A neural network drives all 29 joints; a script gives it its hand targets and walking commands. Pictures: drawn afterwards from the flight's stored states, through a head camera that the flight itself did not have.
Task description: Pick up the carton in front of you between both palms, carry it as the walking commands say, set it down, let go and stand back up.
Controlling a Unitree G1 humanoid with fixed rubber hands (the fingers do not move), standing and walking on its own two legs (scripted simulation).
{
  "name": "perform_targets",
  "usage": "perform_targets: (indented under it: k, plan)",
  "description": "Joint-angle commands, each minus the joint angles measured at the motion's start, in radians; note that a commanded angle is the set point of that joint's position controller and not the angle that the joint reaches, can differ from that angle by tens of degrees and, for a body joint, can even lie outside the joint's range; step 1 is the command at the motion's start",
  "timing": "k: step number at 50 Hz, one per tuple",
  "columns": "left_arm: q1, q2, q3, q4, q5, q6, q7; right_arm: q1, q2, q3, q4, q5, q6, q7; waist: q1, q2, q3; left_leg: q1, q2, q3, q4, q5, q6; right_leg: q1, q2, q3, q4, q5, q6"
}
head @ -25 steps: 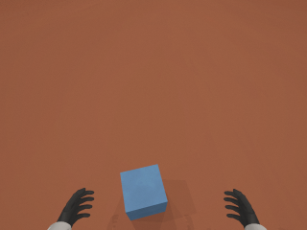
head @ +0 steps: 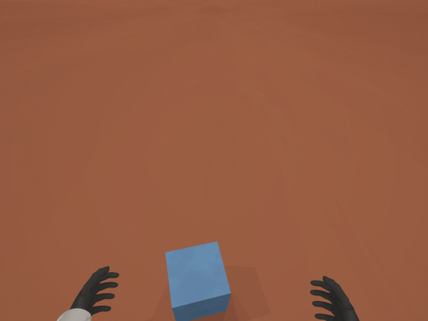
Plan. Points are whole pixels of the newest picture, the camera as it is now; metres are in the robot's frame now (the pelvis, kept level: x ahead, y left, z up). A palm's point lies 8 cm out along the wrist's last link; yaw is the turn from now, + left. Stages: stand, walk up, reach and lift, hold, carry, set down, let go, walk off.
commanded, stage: stand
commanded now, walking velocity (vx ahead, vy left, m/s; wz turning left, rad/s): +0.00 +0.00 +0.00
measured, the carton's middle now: (197, 282) +0.40 +0.07 -0.65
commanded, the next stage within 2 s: none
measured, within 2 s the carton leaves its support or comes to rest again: neither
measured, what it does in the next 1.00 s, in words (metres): stands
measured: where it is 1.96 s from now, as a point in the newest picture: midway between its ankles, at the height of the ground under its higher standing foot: outside the picture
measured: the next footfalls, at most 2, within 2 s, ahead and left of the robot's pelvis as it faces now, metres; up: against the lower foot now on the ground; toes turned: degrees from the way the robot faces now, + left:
none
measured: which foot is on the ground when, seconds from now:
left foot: down 0.00-1.00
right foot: down 0.00-1.00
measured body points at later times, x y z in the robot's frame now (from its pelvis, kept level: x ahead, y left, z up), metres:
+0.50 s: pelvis +0.02 +0.02 +0.00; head +0.03 +0.05 +0.45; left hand +0.17 +0.31 -0.11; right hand +0.15 -0.28 -0.08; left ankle +0.02 +0.12 -0.74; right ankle -0.05 -0.11 -0.74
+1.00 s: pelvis +0.01 +0.02 +0.01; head +0.01 +0.04 +0.46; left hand +0.13 +0.31 -0.12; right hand +0.11 -0.29 -0.09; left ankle +0.02 +0.12 -0.74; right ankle -0.05 -0.11 -0.74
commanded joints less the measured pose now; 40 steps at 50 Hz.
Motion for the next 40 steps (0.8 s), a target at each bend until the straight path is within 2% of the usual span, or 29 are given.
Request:
perform_targets:
  k: [1,4,6,13,18,23,29,40]
  plan:
    - [-0.059,0.193,0.045,0.07,0.018,-0.146,0.048,-0.012,-0.24,-0.066,0.073,-0.058,-0.063,-0.038,-0.015,-0.022,-0.022,-0.041,0.068,-0.036,-0.048,-0.072,-0.003,-0.241,-0.049,0.072,-0.113,-0.092,0.007]
    - [-0.05,0.173,0.039,0.101,0.025,-0.191,0.037,-0.052,-0.231,-0.055,0.095,-0.056,-0.09,-0.034,-0.013,0.06,-0.057,-0.093,0.087,-0.081,-0.092,-0.154,0.014,-0.199,-0.037,0.07,-0.078,-0.055,0.004]
    - [-0.044,0.177,0.041,0.135,0.024,-0.206,0.034,-0.076,-0.235,-0.057,0.113,-0.048,-0.1,-0.035,-0.006,0.081,-0.084,-0.096,0.105,-0.099,-0.1,-0.103,0.022,-0.159,-0.037,0.066,-0.049,0.026,0.004]
    - [-0.022,0.212,0.033,0.229,0.02,-0.231,0.045,-0.061,-0.266,-0.056,0.185,-0.038,-0.11,-0.04,-0.012,0.056,-0.149,0.001,0.119,-0.087,-0.047,0.219,0.026,-0.113,-0.057,0.068,-0.053,0.216,0.014]
    - [-0.015,0.229,0.025,0.282,0.015,-0.232,0.054,-0.053,-0.289,-0.052,0.233,-0.032,-0.109,-0.046,-0.017,0.044,-0.14,0.038,0.121,-0.077,-0.039,0.337,0.024,-0.11,-0.066,0.067,-0.059,0.296,0.018]
    - [-0.022,0.239,0.018,0.32,0.011,-0.233,0.059,-0.061,-0.296,-0.046,0.271,-0.028,-0.109,-0.049,-0.019,0.028,-0.144,0.064,0.124,-0.07,-0.037,0.405,0.025,-0.099,-0.074,0.069,-0.066,0.357,0.021]
    - [-0.037,0.249,0.012,0.359,0.007,-0.235,0.062,-0.08,-0.299,-0.039,0.309,-0.023,-0.109,-0.049,-0.021,0.014,-0.149,0.077,0.125,-0.065,-0.048,0.402,0.025,-0.081,-0.084,0.076,-0.085,0.373,0.02]
    - [-0.058,0.265,0.004,0.427,0.007,-0.24,0.057,-0.108,-0.31,-0.03,0.378,-0.021,-0.111,-0.047,-0.021,0.019,-0.1,0.058,0.128,-0.074,-0.107,0.253,0.022,-0.08,-0.096,0.101,-0.149,0.273,0.011]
